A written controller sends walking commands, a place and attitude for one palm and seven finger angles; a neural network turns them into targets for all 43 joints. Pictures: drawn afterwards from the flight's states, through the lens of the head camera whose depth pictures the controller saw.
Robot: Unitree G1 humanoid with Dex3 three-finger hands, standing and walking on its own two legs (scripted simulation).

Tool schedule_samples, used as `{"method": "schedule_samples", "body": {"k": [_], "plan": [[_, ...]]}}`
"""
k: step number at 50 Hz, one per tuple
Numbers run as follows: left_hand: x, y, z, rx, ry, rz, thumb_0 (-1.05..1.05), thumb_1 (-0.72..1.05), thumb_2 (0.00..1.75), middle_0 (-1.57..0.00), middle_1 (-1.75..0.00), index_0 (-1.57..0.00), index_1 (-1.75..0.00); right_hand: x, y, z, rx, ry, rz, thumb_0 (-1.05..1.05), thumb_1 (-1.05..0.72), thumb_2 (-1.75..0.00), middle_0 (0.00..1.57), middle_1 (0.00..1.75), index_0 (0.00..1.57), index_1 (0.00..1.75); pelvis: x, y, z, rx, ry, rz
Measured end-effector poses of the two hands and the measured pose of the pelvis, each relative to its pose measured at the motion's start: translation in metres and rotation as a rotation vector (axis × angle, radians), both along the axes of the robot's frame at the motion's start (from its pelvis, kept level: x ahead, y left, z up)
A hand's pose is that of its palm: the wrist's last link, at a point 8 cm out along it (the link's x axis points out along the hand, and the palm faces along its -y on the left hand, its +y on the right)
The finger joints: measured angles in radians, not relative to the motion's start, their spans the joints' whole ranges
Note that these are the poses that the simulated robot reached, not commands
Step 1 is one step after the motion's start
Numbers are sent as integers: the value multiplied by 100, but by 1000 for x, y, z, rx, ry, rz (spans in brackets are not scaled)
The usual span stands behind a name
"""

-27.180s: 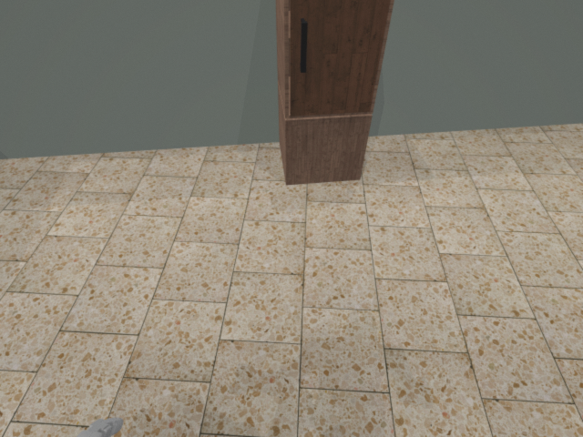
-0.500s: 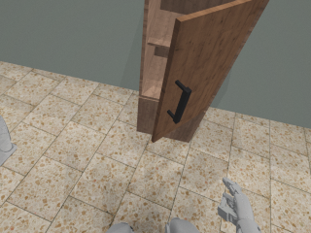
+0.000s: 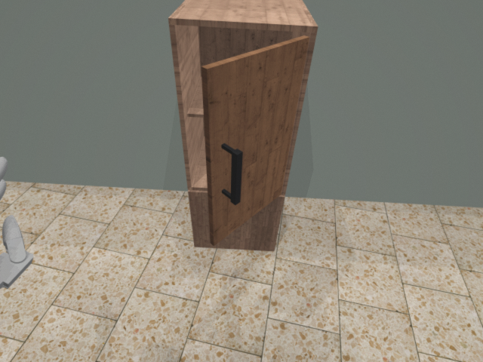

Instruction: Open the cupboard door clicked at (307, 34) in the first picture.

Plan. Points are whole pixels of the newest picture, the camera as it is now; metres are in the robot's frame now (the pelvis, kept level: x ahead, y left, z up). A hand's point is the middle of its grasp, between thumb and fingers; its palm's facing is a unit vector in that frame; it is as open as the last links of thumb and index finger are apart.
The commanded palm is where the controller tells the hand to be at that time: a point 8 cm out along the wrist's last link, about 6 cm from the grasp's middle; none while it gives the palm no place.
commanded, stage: stop stepping back and stand still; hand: left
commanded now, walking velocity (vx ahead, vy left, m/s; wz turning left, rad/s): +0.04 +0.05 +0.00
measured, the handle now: (230, 175) +0.60 +0.06 -0.03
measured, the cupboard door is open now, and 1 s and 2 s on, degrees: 48 48 48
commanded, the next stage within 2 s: let the arm hang, fingers relaxed in 0.32 s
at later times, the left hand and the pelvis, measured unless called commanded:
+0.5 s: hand (54, 298) +0.19 +0.27 +0.08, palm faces +0.28 -0.82 -0.49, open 7.4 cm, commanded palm none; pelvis -0.05 +0.01 +0.00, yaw -1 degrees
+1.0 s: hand out of the picture -0.13 +0.20 -0.16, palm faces +0.05 -0.97 -0.25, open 7.3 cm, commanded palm none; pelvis -0.07 +0.00 +0.01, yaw +3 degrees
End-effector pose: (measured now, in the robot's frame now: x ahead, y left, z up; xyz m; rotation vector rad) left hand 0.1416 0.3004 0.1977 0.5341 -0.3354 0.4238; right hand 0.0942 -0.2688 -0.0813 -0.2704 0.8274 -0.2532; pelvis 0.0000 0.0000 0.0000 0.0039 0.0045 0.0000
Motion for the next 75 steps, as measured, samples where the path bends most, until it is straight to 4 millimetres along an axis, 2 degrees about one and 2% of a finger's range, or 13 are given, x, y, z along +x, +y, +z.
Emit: {"method": "schedule_samples", "body": {"k": [6,13,21,23,27,32,35,37,44,51,59,68,75], "plan": [[15,-2,-18,-46,50,-6,2,89,90,-21,-30,-21,-30,-4,2,-2,25,-60,-36,2,-91,-90,20,29,19,30,-17,0,-4,27,-19,-11],[-7,-26,-2,45,91,-106,2,89,90,-21,-30,-21,-30,-3,26,3,100,-70,15,2,-91,-90,20,29,20,30,-27,-6,4,-7,6,-24],[-7,7,-9,6,105,9,1,89,90,-21,-30,-22,-30,11,43,3,98,-63,57,2,-91,-90,20,30,20,30,-28,5,7,1,-1,-36],[3,11,-36,-34,209,7,1,89,90,-21,-30,-21,-30,15,44,0,122,-75,93,2,-90,-90,20,30,20,30,-36,8,7,0,8,-23],[3,3,-152,-200,698,28,1,90,90,-20,-30,-20,-30,8,38,-21,136,1,125,1,-90,-90,21,30,20,30,-57,11,1,27,19,-7],[-80,-53,-279,-414,1230,5,1,91,90,-19,-30,-20,-30,-35,26,-37,138,141,84,1,-91,-90,20,30,20,30,-71,4,-1,16,-13,12],[-140,-83,-321,-567,1419,34,1,92,90,-20,-30,-20,-30,-73,19,-38,108,285,54,1,-91,-90,20,29,20,30,-70,-2,1,0,-24,30],[-167,-79,-334,-623,1464,108,0,98,89,-21,-30,-21,-30,-98,15,-39,85,382,38,1,-91,-90,20,29,20,30,-70,-5,1,-14,-34,41],[-244,-66,-336,-669,1664,243,0,97,90,-20,-30,-21,-30,-162,19,-41,87,598,-12,1,-91,-90,20,29,19,30,-72,-4,9,-28,-33,49],[-275,-49,-320,-639,1739,340,1,93,90,-20,-30,-20,-30,-175,33,-52,146,620,-29,1,-91,-90,20,29,20,30,-70,1,12,-22,-33,43],[-245,-43,-317,-607,1671,327,1,91,90,-20,-30,-20,-30,-151,39,-56,172,557,-22,1,-91,-90,20,29,20,30,-62,2,13,-13,-40,36],[-187,-60,-323,-611,1579,218,1,91,90,-20,-30,-20,-30,-121,36,-50,153,499,-15,1,-91,-90,20,29,20,30,-51,1,14,-6,-38,29],[-164,-71,-326,-625,1561,174,1,91,90,-20,-30,-20,-30,-111,34,-46,142,496,-19,1,-91,-90,20,29,20,30,-43,1,16,-5,-32,27]]}}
